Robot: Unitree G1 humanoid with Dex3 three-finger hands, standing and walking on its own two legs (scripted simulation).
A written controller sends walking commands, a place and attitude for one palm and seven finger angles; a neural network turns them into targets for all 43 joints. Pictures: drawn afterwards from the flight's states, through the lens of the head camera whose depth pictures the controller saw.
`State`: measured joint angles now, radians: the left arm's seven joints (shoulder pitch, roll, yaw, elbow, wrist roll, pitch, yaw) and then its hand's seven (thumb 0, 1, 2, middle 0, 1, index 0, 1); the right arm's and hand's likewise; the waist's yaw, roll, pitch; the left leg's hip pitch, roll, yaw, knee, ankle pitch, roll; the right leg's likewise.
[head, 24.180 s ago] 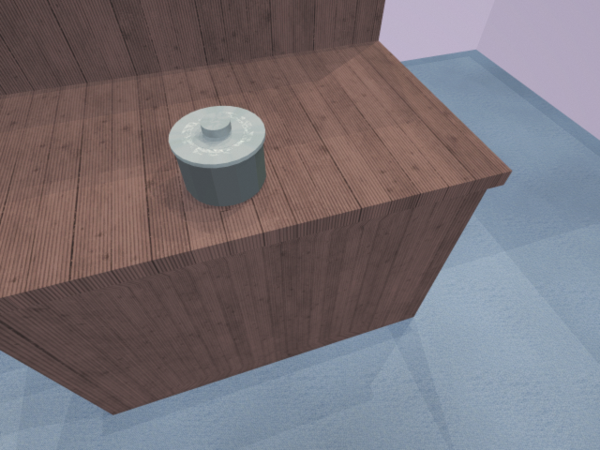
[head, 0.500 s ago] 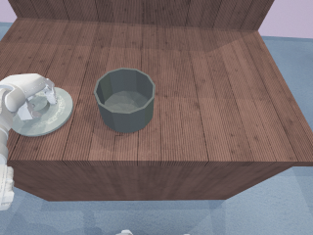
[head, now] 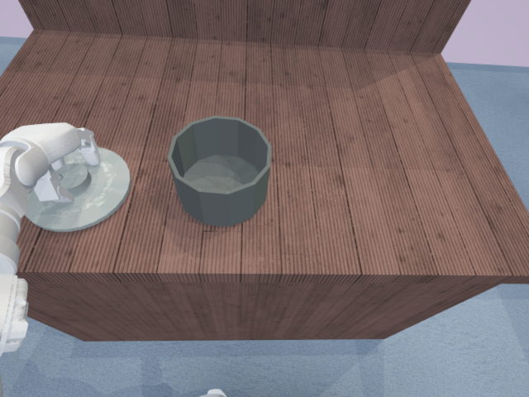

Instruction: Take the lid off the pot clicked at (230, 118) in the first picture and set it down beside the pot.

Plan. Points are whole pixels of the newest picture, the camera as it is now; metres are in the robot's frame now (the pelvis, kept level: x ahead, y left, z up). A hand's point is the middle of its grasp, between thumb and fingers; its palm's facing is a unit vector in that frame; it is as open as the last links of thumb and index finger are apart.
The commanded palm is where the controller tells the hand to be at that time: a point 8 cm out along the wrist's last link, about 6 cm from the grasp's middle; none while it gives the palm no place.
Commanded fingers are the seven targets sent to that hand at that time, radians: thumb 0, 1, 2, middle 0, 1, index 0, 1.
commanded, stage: open the fingers wide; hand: left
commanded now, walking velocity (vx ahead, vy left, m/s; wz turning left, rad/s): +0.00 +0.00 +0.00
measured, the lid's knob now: (72, 178) +0.45 +0.31 +0.03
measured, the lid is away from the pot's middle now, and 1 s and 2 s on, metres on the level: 0.24 0.24 0.24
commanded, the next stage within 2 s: raise the empty hand in 0.32 s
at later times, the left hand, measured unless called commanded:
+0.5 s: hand (57, 178) +0.43 +0.32 +0.05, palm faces -0.43 -0.09 -0.90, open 11.0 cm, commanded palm +0.44 +0.31 +0.12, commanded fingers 0.00 -0.04 0.70 -0.37 -0.82 -0.37 -0.82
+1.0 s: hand (53, 148) +0.44 +0.30 +0.10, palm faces -0.36 -0.07 -0.93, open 11.0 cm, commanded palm +0.44 +0.29 +0.17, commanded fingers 0.00 -0.04 0.70 -0.37 -0.82 -0.37 -0.82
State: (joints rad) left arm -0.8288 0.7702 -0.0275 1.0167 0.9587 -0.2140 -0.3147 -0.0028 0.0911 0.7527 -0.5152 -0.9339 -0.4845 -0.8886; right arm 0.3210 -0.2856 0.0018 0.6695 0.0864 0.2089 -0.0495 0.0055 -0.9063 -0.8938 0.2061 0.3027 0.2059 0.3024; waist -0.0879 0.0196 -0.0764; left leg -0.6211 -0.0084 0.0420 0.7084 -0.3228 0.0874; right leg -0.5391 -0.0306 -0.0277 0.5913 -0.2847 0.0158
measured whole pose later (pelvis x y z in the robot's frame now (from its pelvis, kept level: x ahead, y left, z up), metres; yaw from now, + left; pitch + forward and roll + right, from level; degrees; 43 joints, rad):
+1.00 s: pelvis +0.01 +0.01 +0.01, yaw +1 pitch +9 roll -3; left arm -0.84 0.70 -0.08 0.88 0.93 -0.12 -0.33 0.00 -0.03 0.70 -0.38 -0.82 -0.38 -0.82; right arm 0.28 -0.27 0.01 0.65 0.09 0.20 -0.02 0.01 -0.91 -0.89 0.21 0.30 0.21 0.30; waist -0.07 0.04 -0.05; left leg -0.48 -0.04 0.04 0.60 -0.29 0.10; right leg -0.39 -0.05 -0.02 0.49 -0.26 0.00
